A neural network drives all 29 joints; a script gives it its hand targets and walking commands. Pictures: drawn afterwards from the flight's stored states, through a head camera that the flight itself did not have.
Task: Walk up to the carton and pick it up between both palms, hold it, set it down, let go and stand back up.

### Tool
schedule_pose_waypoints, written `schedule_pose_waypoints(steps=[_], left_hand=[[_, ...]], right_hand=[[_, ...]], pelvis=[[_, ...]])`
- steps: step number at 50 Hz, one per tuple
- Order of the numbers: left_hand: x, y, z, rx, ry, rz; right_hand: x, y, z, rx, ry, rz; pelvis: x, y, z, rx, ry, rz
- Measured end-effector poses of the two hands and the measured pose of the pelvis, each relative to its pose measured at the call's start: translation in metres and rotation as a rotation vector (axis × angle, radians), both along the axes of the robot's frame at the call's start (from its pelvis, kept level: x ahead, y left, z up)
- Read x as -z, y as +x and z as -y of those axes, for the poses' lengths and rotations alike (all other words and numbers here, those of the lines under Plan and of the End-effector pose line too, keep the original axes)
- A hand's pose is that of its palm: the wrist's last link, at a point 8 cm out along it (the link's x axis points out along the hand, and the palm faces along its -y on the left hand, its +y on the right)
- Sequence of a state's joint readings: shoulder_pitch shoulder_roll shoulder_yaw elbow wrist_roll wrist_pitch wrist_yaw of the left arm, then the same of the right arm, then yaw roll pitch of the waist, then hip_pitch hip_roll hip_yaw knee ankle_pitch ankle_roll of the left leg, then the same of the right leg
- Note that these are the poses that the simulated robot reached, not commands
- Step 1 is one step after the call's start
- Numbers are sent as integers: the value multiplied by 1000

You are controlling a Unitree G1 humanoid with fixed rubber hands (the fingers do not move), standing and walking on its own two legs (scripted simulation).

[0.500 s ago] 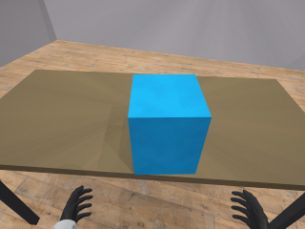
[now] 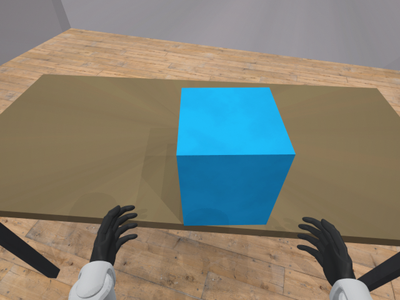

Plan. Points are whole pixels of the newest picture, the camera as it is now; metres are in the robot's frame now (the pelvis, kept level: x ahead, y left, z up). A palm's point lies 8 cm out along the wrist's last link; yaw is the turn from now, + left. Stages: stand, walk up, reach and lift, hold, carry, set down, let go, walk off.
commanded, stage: reach and lift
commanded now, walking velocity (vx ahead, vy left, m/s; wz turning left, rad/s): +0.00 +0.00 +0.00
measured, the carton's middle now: (225, 158) +0.41 -0.01 +0.06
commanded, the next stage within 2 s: none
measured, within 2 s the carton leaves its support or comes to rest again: neither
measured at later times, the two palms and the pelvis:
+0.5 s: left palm (109, 200) +0.26 +0.21 +0.09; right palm (330, 212) +0.28 -0.20 +0.08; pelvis +0.02 +0.00 +0.00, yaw -2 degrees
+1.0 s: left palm (118, 167) +0.31 +0.20 +0.13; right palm (334, 176) +0.33 -0.21 +0.12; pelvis +0.01 -0.01 +0.00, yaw -1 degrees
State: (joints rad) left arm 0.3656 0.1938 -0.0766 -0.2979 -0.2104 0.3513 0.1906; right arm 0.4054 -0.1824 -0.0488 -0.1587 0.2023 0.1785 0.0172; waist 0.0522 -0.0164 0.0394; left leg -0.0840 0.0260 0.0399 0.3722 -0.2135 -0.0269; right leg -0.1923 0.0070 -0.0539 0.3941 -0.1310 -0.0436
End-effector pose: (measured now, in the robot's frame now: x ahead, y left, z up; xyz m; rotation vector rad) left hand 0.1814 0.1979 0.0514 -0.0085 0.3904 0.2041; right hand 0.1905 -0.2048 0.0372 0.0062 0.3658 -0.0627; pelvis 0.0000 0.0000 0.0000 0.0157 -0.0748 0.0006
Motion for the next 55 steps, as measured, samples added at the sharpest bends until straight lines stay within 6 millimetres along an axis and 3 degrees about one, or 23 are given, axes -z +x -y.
schedule_pose_waypoints(steps=[8, 23, 32, 45, 55], left_hand=[[-10, 28, 11, 49, 13, 5], [-42, 74, -10, 2, 37, 52], [-56, 96, -3, 36, 22, 65], [-70, 118, -3, 18, 26, 57], [-91, 143, 1, 16, 9, 71]], right_hand=[[-8, 23, 1, 1, 1, 32], [-38, 78, -1, -43, 5, 89], [-57, 110, 1, -42, 27, 145], [-70, 129, 13, -20, 19, 131], [-91, 159, 3, -72, 30, 151]], pelvis=[[-1, 8, -8, 27, 0, -9], [-3, 22, -4, 34, -11, -14], [-3, 26, 0, 18, -16, -18], [-2, 15, 8, 17, -6, -22], [-1, 3, 11, 26, 5, -68]])
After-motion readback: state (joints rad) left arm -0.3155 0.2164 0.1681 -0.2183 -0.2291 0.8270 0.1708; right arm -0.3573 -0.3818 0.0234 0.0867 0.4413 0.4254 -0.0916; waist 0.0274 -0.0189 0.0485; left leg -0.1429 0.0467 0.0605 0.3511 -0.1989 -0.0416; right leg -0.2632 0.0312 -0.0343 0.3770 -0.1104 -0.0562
